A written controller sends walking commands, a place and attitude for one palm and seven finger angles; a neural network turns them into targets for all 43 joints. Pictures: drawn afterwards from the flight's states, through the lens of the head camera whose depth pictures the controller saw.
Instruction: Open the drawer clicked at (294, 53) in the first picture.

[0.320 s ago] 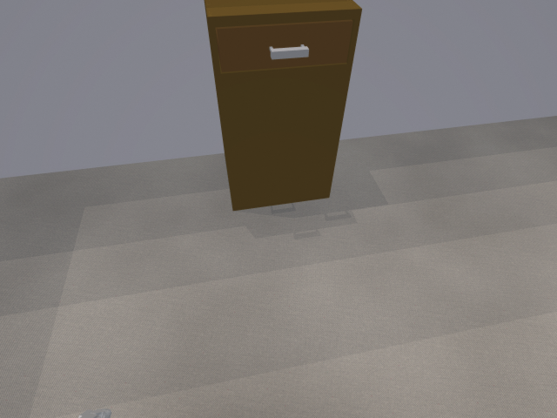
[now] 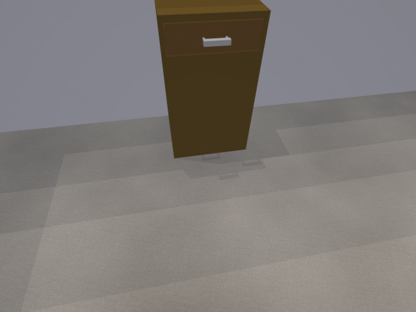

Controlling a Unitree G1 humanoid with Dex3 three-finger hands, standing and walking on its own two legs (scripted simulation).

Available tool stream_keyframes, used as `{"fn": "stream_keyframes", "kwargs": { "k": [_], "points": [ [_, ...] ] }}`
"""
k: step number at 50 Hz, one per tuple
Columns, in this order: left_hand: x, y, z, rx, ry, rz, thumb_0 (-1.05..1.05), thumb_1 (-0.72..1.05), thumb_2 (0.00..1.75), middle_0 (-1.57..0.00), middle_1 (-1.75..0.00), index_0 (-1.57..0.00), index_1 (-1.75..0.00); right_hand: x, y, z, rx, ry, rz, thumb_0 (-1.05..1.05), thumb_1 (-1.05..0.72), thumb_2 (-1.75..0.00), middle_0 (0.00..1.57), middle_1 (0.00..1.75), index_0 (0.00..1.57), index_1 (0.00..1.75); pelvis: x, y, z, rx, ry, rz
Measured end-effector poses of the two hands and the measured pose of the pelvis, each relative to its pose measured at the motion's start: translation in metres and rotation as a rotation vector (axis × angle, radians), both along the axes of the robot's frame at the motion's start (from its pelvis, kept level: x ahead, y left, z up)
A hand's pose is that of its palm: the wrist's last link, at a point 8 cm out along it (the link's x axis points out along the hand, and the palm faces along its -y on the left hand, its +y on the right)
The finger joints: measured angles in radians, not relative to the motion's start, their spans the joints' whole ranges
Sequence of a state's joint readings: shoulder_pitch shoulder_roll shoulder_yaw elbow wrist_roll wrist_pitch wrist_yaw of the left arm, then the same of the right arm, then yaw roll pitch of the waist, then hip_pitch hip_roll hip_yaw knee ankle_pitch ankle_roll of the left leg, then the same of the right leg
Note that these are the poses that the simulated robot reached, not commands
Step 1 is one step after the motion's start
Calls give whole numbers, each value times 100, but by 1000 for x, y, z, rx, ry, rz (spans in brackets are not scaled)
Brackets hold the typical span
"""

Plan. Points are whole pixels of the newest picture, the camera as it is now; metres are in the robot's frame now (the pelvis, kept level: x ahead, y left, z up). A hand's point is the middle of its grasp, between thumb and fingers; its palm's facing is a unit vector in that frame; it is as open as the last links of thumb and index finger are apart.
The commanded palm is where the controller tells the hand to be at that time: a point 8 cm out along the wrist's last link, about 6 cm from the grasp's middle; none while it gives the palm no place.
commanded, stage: stand and wait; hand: left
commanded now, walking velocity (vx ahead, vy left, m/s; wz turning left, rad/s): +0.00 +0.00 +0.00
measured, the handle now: (216, 40) +1.21 +0.04 +0.01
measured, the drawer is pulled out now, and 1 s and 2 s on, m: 0.00 0.00 0.00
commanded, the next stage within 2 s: look at it before walking up in 0.50 s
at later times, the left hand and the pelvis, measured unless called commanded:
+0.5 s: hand out of the picture +0.06 +0.25 -0.15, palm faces -0.03 -0.94 -0.34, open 7.4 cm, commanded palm none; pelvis -0.01 +0.00 +0.00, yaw +0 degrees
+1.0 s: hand out of the picture +0.06 +0.25 -0.15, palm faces -0.04 -0.94 -0.33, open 7.4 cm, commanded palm none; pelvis +0.00 +0.00 +0.00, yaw +0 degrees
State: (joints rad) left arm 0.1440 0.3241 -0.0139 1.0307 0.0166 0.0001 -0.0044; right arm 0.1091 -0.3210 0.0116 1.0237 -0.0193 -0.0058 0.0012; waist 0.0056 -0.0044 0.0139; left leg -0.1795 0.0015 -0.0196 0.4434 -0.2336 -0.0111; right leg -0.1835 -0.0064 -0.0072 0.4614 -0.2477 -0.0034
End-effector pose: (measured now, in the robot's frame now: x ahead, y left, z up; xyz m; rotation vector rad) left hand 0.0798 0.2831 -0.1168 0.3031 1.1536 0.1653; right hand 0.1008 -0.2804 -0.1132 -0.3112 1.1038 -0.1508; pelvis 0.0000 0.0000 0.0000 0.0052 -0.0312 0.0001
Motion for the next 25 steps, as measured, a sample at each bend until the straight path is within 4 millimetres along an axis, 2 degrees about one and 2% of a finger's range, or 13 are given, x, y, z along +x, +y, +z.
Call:
{"fn": "stream_keyframes", "kwargs": {
  "k": [8,14,25],
  "points": [
    [-19,3,-3,7,54,17,1,91,90,-21,-30,-20,-30,-27,-9,-3,-15,75,-30,1,-91,-90,21,30,21,30,-3,-2,1,-2,-2,0],
    [-26,7,-3,15,76,22,1,91,90,-20,-30,-20,-30,-41,-14,-4,-22,112,-45,1,-91,-90,21,30,21,30,-5,-2,2,-3,-4,-1],
    [-22,8,0,19,62,16,1,91,90,-20,-30,-20,-30,-45,-12,-4,-16,114,-49,1,-91,-90,21,30,21,30,-7,-1,3,-3,-5,-2]
  ]
}}
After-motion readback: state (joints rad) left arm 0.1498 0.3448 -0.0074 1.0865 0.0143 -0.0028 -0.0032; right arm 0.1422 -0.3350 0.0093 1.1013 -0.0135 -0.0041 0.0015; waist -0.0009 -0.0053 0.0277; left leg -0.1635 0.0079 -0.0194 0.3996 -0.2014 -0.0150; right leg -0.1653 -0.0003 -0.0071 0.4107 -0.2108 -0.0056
